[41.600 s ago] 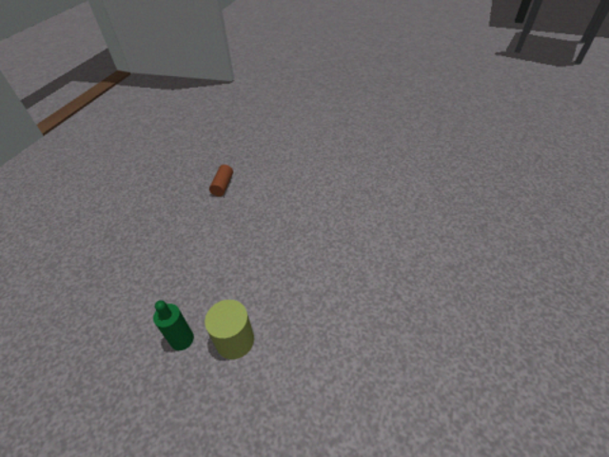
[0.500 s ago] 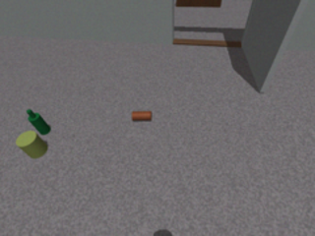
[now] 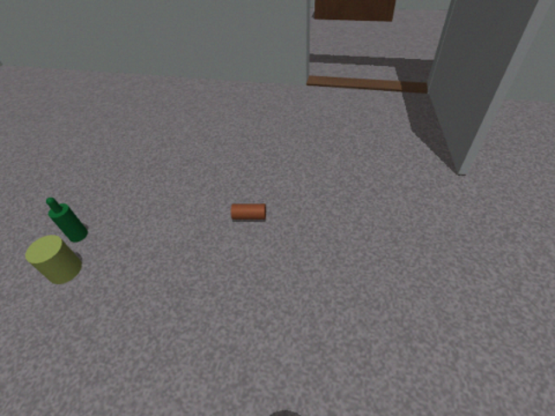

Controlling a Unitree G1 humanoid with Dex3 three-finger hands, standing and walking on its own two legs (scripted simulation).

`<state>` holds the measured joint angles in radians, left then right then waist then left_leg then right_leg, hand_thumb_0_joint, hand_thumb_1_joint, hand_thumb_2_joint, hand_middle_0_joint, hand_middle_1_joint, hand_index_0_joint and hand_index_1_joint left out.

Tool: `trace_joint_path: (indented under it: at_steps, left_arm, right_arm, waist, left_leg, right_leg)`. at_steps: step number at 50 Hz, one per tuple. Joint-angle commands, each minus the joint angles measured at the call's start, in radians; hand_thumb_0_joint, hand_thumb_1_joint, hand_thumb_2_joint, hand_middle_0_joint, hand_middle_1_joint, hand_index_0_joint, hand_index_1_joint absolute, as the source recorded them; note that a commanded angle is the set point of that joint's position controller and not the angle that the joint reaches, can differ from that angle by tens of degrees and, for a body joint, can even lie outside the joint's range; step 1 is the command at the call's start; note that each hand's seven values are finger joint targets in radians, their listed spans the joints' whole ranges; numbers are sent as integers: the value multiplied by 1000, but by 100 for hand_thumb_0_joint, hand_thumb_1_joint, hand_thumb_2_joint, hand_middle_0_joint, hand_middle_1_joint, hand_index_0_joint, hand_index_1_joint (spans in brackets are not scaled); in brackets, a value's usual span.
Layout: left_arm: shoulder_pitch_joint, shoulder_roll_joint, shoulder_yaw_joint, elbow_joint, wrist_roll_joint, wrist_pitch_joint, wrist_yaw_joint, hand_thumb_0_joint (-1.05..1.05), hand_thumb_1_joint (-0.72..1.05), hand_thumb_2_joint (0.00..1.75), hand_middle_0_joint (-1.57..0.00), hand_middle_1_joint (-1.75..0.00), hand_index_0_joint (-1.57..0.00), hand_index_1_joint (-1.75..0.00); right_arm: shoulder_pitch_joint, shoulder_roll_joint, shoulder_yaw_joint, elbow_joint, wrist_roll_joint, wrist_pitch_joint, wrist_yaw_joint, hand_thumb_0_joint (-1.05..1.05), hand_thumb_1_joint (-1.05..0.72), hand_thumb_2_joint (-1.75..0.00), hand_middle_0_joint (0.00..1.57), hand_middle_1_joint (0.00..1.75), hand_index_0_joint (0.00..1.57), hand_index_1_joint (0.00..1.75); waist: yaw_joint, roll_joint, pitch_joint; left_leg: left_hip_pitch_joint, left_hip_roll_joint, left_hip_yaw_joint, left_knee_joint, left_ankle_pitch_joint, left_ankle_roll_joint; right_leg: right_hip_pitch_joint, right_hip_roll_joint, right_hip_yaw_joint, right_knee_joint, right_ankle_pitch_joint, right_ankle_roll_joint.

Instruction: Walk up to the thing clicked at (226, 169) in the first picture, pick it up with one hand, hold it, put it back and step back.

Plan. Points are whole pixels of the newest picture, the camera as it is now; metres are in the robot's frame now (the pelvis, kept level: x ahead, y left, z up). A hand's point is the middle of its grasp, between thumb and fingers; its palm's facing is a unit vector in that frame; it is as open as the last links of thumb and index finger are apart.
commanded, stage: step back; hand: left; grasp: from above
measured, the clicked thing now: (248, 211) +1.10 +0.22 -0.73
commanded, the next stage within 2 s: stand in 0.38 s
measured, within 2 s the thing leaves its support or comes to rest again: neither
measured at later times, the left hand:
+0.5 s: hand out of the picture +0.12 +0.29 -0.14, palm faces +0.01 -0.94 -0.35, open 7.4 cm
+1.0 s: hand out of the picture +0.08 +0.27 -0.14, palm faces -0.03 -0.94 -0.34, open 7.4 cm
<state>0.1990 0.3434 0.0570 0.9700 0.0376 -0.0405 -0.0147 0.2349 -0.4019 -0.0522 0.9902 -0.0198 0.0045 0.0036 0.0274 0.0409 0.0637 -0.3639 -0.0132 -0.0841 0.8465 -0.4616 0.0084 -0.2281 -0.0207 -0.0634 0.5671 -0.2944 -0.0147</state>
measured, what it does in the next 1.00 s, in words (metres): steps on the spot: left foot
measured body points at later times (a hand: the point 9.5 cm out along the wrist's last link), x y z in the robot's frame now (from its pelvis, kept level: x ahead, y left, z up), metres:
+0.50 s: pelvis +0.03 +0.03 +0.01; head +0.04 +0.03 +0.46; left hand +0.11 +0.33 -0.12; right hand +0.16 -0.26 -0.11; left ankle +0.05 +0.15 -0.73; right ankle +0.01 -0.12 -0.73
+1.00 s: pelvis +0.01 +0.02 +0.02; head +0.01 +0.02 +0.47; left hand +0.08 +0.32 -0.12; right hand +0.07 -0.29 -0.12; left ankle +0.05 +0.15 -0.73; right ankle +0.01 -0.12 -0.73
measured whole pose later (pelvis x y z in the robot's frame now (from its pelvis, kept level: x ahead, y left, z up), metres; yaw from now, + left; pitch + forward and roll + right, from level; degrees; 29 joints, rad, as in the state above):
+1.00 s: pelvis +0.01 +0.02 +0.02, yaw +0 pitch -3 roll +0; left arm 0.11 0.36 0.00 1.14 0.01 -0.01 -0.02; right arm 0.11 -0.35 -0.01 1.16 -0.01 0.00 0.02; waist -0.01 0.00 0.06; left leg -0.16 0.02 -0.01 0.33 -0.12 -0.02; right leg -0.10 -0.03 -0.02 0.34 -0.19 0.02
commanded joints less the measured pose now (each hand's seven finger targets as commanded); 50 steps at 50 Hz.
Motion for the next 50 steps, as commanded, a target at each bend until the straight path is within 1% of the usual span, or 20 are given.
trace_joint_path:
  at_steps: [1, 3, 5, 6, 7, 8, 9, 10, 12, 13, 15, 17, 18, 19, 22, 29, 35, 40, 44, 50]
  left_arm:
    - [-90, 292, 63, -73, -11, -29, 27, 0, 90, 90, -20, -30, -20, -30]
    - [-123, 282, 57, -75, -18, -16, 27, 0, 90, 90, -20, -30, -20, -30]
    - [-107, 253, 40, -75, -26, -2, 28, 0, 90, 90, -20, -30, -20, -30]
    - [-95, 224, 30, -81, -33, 4, 28, 0, 90, 90, -20, -30, -20, -30]
    - [-95, 202, 25, -79, -44, 13, 29, 0, 90, 90, -20, -30, -20, -30]
    - [-79, 223, 34, -47, -49, 23, 33, 0, 90, 90, -20, -30, -20, -30]
    - [-76, 225, 28, -28, -41, 23, 36, 0, 90, 90, -20, -30, -20, -30]
    - [-77, 218, 24, -19, -38, 17, 34, 0, 90, 90, -20, -30, -20, -30]
    - [-51, 245, 27, -6, -32, 5, 33, 0, 90, 90, -20, -30, -20, -30]
    - [-52, 252, 31, 2, -34, 3, 34, 0, 90, 90, -20, -30, -20, -30]
    - [-86, 260, 30, 8, -34, 4, 37, 0, 90, 90, -20, -30, -20, -30]
    - [-118, 251, 23, 8, -34, 5, 37, 0, 90, 90, -20, -30, -20, -30]
    - [-125, 244, 19, 12, -34, 8, 37, 0, 90, 90, -20, -30, -20, -30]
    - [-109, 195, -6, 42, -44, 12, 29, 0, 90, 90, -20, -30, -20, -30]
    - [-135, 207, -13, 59, -37, 10, 22, 0, 90, 90, -20, -30, -20, -30]
    - [-155, 220, -18, 87, -32, -6, 21, 0, 90, 90, -20, -30, -20, -30]
    - [-161, 225, -17, 99, -31, -6, 21, 0, 90, 90, -20, -30, -20, -30]
    - [-148, 225, -18, 111, -28, -5, 21, 0, 90, 90, -20, -30, -20, -30]
    - [-148, 232, -16, 112, -27, 0, 18, 0, 90, 90, -20, -30, -20, -30]
    - [-131, 226, -16, 109, -27, 6, 13, 0, 90, 90, -20, -30, -20, -30]
  right_arm:
    - [2, -140, -32, -46, -3, -25, -3, 0, -90, -90, 20, 30, 20, 30]
    - [11, -127, -32, -28, -4, -32, -6, 0, -90, -90, 20, 30, 20, 30]
    - [13, -141, -40, -12, -6, -40, -16, 0, -90, -90, 20, 30, 20, 30]
    - [3, -180, -46, -17, -11, -43, -22, 0, -90, -90, 20, 30, 20, 30]
    - [-53, -223, -47, -35, -9, -47, -25, 0, -90, -90, 20, 30, 20, 30]
    - [-105, -262, -46, -43, 1, -44, -22, 0, -90, -90, 20, 30, 20, 30]
    - [-147, -245, -44, -39, 1, -40, -20, 0, -90, -90, 20, 30, 20, 30]
    - [-162, -217, -34, -30, 3, -36, -20, 0, -90, -90, 20, 30, 20, 30]
    - [-175, -185, -22, -33, 7, -37, -23, 0, -90, -90, 20, 30, 20, 30]
    - [-167, -173, -20, -25, 10, -38, -24, 0, -90, -90, 20, 30, 20, 30]
    - [-163, -160, -21, -3, 12, -35, -25, 0, -90, -90, 20, 30, 20, 30]
    - [-179, -161, -18, 9, 11, -33, -24, 0, -90, -90, 20, 30, 20, 30]
    - [-200, -163, -19, 12, 10, -31, -23, 0, -90, -90, 20, 30, 20, 30]
    - [-184, -164, -6, 17, 14, -38, -17, 0, -90, -90, 20, 30, 20, 30]
    - [-215, -160, -5, 32, 12, -37, -10, 0, -90, -90, 20, 30, 20, 30]
    - [-234, -150, -3, 56, 14, -42, -1, 0, -90, -90, 20, 30, 20, 30]
    - [-242, -148, 0, 71, 13, -42, 1, 0, -90, -90, 20, 30, 20, 30]
    - [-236, -152, 1, 83, 14, -37, 2, 0, -90, -90, 20, 30, 20, 30]
    - [-206, -144, 6, 94, 10, -35, 4, 0, -90, -90, 20, 30, 20, 30]
    - [-182, -158, 5, 96, 8, -36, 3, 0, -90, -90, 20, 30, 20, 30]
  waist:
    - [-9, -192, -21]
    - [-32, -200, -51]
    - [-40, -143, -89]
    - [-32, -52, -120]
    - [-12, 45, -136]
    - [0, 74, -128]
    - [8, 75, -110]
    - [16, 55, -120]
    - [15, 53, -163]
    - [5, 49, -181]
    - [-11, 15, -205]
    - [-15, 6, -195]
    - [-14, 12, -172]
    - [-17, 15, -156]
    - [-25, -3, -89]
    - [-32, -46, -119]
    - [-29, -30, -123]
    - [-26, -43, -96]
    - [-32, -42, -41]
    - [-31, -26, -51]
  left_leg:
    - [27, 33, 51, -140, 45, -11]
    - [108, 16, 108, -285, 151, -9]
    - [208, 22, 75, -395, 386, 6]
    - [237, 113, -30, -387, 553, 35]
    - [173, 235, -192, -435, 545, 107]
    - [91, 290, -241, -435, 492, 186]
    - [50, 290, -225, -439, 471, 181]
    - [65, 251, -161, -421, 501, 142]
    - [127, 171, -61, -351, 565, 67]
    - [128, 147, -36, -325, 605, 49]
    - [174, 135, -10, -324, 632, 38]
    - [196, 146, -16, -346, 648, 44]
    - [188, 153, -24, -371, 614, 49]
    - [211, 159, -57, -423, 556, 42]
    - [181, 157, -60, -484, 442, 30]
    - [271, 143, -17, -511, 504, 16]
    - [280, 143, -7, -541, 464, 6]
    - [259, 137, -6, -556, 390, 4]
    - [218, 126, -13, -587, 279, -7]
    - [200, 135, -27, -595, 218, -3]
  right_leg:
    - [-14, -226, 204, -185, 238, -144]
    - [-14, -204, 147, -101, 360, -127]
    - [-27, -159, 107, 24, 435, -68]
    - [-55, -114, 80, 78, 354, -32]
    - [-45, -28, 36, 135, 145, 7]
    - [17, -2, 44, 123, -72, 2]
    - [65, -14, 52, 75, -104, -5]
    - [84, -22, 66, 5, -41, -9]
    - [103, -71, 96, -40, 200, -21]
    - [134, -86, 110, -41, 293, -26]
    - [133, -102, 119, -43, 360, -32]
    - [113, -92, 107, -46, 346, -23]
    - [97, -85, 101, -63, 308, -17]
    - [97, -83, 113, -115, 253, -10]
    - [91, -86, 119, -184, 178, -4]
    - [127, -112, 128, -257, 255, 2]
    - [138, -116, 133, -285, 217, 2]
    - [127, -116, 137, -312, 162, 5]
    - [78, -108, 139, -335, 23, 5]
    - [70, -105, 142, -321, 2, -3]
